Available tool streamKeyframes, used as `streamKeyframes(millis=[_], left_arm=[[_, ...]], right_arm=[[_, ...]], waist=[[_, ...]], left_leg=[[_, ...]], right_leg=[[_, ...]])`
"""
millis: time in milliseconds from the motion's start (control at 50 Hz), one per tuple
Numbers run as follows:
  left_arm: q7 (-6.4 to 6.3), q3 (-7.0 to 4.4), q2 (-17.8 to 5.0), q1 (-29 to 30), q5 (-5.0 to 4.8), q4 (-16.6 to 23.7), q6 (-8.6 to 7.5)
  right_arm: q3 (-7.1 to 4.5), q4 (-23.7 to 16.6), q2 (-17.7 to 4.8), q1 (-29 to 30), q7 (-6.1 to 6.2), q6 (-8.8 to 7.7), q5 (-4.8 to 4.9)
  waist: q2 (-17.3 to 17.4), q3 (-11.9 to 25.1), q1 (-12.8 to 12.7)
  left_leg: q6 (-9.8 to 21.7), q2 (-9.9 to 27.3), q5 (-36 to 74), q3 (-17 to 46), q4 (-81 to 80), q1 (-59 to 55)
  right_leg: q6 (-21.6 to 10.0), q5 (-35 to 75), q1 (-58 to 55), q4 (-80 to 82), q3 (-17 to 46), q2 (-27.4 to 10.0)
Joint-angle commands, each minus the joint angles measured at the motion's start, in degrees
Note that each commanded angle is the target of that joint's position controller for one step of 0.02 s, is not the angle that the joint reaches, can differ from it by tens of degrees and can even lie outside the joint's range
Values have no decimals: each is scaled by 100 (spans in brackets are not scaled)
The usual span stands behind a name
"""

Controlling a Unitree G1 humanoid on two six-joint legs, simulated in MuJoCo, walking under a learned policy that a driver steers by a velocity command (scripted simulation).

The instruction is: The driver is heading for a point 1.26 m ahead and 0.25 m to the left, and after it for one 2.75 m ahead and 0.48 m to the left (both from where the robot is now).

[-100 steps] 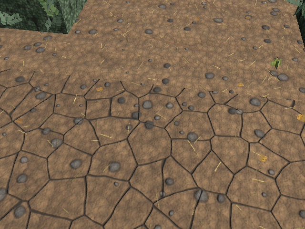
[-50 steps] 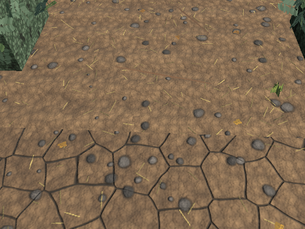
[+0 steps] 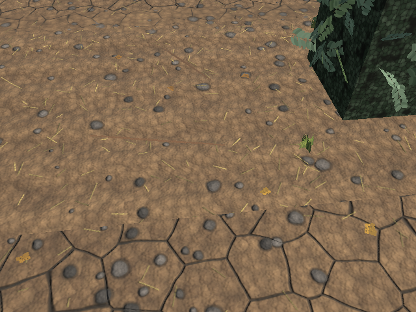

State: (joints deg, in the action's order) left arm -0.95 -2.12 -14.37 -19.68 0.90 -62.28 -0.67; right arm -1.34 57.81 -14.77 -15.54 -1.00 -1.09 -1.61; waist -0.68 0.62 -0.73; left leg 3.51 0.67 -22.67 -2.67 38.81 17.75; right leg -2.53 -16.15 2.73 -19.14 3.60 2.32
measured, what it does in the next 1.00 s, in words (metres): walks ahead: left foot, then right foot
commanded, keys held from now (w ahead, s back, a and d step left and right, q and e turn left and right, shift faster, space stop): w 0.72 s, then w+q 0.28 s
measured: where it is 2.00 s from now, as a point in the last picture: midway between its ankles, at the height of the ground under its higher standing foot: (161, 187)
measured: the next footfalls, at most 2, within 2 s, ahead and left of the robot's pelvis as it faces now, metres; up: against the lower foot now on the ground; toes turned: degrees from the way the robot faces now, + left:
left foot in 0.06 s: +0.07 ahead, +0.11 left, +0.00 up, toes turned +3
right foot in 0.54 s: +0.41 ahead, -0.03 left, +0.00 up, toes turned -3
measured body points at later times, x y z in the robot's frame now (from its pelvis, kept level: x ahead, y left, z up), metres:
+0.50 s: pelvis +0.22 +0.03 -0.02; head +0.26 +0.04 +0.43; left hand +0.41 +0.25 -0.14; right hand +0.10 -0.19 -0.15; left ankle +0.03 +0.10 -0.74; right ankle +0.37 -0.04 -0.72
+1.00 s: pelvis +0.49 +0.03 -0.01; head +0.53 +0.03 +0.44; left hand +0.41 +0.26 -0.15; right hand +0.68 -0.17 -0.14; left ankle +0.65 +0.16 -0.71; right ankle +0.37 -0.03 -0.74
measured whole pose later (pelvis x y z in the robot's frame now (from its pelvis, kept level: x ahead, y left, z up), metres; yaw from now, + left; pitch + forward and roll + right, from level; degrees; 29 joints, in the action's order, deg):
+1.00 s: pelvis +0.49 +0.03 -0.01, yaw +7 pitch +0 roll -1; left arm -1.2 -0.9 -10.4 -24.6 1.1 -60.9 -6.1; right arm -1.2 51.9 -11.3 -3.8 -2.2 -1.6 -1.3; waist 1.7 -3.3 -2.6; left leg 4.4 2.8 -0.5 -4.2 37.6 34.9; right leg -4.7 -17.2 -6.9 -9.3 -9.9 5.2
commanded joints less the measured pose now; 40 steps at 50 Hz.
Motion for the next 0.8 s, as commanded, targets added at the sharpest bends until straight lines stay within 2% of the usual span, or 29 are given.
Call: streamKeyframes(millis=[20,40,60,80,100,120,140,180,240,280,340,380,420,460,480,500,520,540,560,580,600,620,640,680,720,760,800], left_arm=[[13,-175,-846,525,-57,332,-138],[19,-152,-748,533,-27,368,-156],[49,-64,-451,627,10,483,-210],[92,48,-57,711,-11,756,-269],[119,-66,-547,730,119,748,-251],[182,-72,-542,812,108,726,-262],[250,-38,-404,716,65,632,-296],[311,-30,-351,635,116,544,-298],[321,-33,-305,851,114,612,-209],[312,-9,-232,1294,105,791,-162],[314,58,-117,2032,71,1106,-148],[315,118,-20,2381,32,1259,-164],[295,136,-43,2529,2,1362,-177],[244,99,-163,2334,3,1396,-204],[202,57,-254,2014,7,1330,-224],[160,-10,-376,1416,10,1156,-259],[112,-91,-490,545,5,873,-300],[47,-199,-714,-311,91,639,-339],[7,-338,-1250,-944,233,582,-344],[86,-358,-1225,-652,101,599,-262],[117,-306,-939,102,-50,714,-257],[142,-209,-543,528,-77,808,-301],[146,-143,-308,677,-31,779,-360],[106,-51,-84,522,-7,606,-471],[96,-64,-208,180,-21,461,-569],[86,-96,-385,-21,-10,417,-605],[75,-79,-370,-261,-3,377,-602]], right_arm=[[-89,-182,-232,-279,-1,-183,57],[-139,55,-294,-868,40,-199,49],[-224,206,-617,-1502,108,-256,-25],[-350,295,-1261,-2134,119,-266,13],[-308,334,-1064,-1816,114,-200,24],[-231,77,-777,-1150,79,-220,18],[-197,-68,-631,-761,58,-280,25],[-129,-86,-451,-712,88,-393,55],[-73,163,-327,-1274,107,-462,88],[-38,273,-269,-1529,122,-455,93],[1,330,-202,-1616,146,-439,74],[14,370,-203,-1673,168,-443,71],[1,417,-267,-1694,180,-456,60],[-14,426,-324,-1536,188,-475,53],[-31,412,-388,-1407,200,-478,57],[-57,390,-460,-1296,212,-465,36],[-72,364,-504,-1172,212,-429,45],[-54,295,-455,-1125,193,-415,78],[41,127,30,-1454,145,-405,156],[-41,181,-45,-1756,103,-379,186],[-117,37,-338,-1193,130,-355,78],[-124,-90,-318,-762,94,-388,49],[-124,-105,-199,-634,79,-380,53],[-97,-76,22,-763,18,-240,-52],[-106,-133,75,-660,-28,-150,-63],[-121,-283,20,-238,-59,-76,-39],[-128,-474,-24,306,-81,-59,4]], waist=[[-442,-677,447],[-147,-560,642],[806,-388,888],[2067,-99,946],[1290,-523,603],[640,-926,307],[429,-968,148],[440,-759,46],[507,-566,93],[523,-626,182],[536,-820,292],[583,-871,356],[629,-878,356],[609,-755,171],[633,-556,-1],[664,-234,-254],[609,205,-613],[431,644,-946],[-532,1325,-824],[-942,1565,-543],[-310,565,-284],[-55,-37,-192],[122,-380,8],[12,-419,283],[-55,-418,338],[-77,-529,297],[-96,-654,157]], left_leg=[[53,-142,738,-299,-1129,-954],[23,-300,689,-267,-1412,-1894],[111,560,-183,982,-2168,-2641],[571,1978,-2013,3587,-3289,-3028],[851,2226,-2505,4031,-3373,-2287],[805,1997,-2216,3512,-3314,-1784],[699,1686,-1412,2900,-3339,-1557],[537,1279,237,1981,-3331,-1637],[522,1067,2405,1234,-3075,-2025],[551,998,3100,990,-3048,-2054],[570,881,3711,730,-3078,-1916],[563,859,4083,601,-3072,-1873],[583,956,4446,554,-3055,-1970],[552,1063,5440,464,-2753,-2169],[506,1089,6233,410,-2351,-2297],[450,1090,6831,363,-1679,-2402],[385,1011,6792,291,-691,-2288],[326,830,5548,204,587,-1448],[193,173,2290,-93,2656,36],[172,-610,-686,417,4059,1390],[274,-115,-124,688,4098,1847],[285,93,342,631,3788,1795],[272,275,555,619,3434,1529],[142,438,663,603,2943,969],[38,474,776,456,2665,1041],[-40,533,1157,386,2360,1488],[-80,526,1604,372,1932,1900]], right_leg=[[-839,-1054,1430,595,982,-1190],[-738,-977,2009,28,784,-947],[-523,-837,2669,-1429,164,-449],[-322,-1488,3694,-3124,-540,260],[-433,-1458,3842,-4041,-133,-42],[-488,-823,3892,-4295,-8,-358],[-431,-300,3723,-4254,-26,-535],[-267,303,3473,-4115,-195,-676],[-92,579,3692,-4108,-509,-622],[9,702,3899,-3884,-664,-591],[90,968,3862,-2972,-889,-471],[49,1191,3541,-2254,-1039,-352],[-90,1259,3208,-1800,-1120,-259],[-313,1149,2722,-1504,-1131,-134],[-431,980,2318,-1439,-1138,3],[-540,823,1757,-1370,-1103,138],[-658,931,851,-1024,-1077,220],[-831,747,-435,-814,-561,-269],[-1292,-122,-1763,-626,1638,-1897],[-1914,-591,-2077,330,3952,-2593],[-1691,-1165,-1221,565,3172,-2336],[-1546,-937,-340,810,2429,-2123],[-1352,-337,296,996,1871,-1866],[-1105,626,897,1113,1088,-1507],[-1095,1293,925,1174,713,-1382],[-1015,1429,790,1341,334,-1340],[-839,1756,588,1408,1,-1249]])
Keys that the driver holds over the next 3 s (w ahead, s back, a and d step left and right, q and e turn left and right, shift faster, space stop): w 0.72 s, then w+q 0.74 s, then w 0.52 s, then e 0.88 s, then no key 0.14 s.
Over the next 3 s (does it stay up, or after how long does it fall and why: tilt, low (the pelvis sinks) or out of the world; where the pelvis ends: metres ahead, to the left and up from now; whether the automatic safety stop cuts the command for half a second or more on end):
stays up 1.13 0.23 0.00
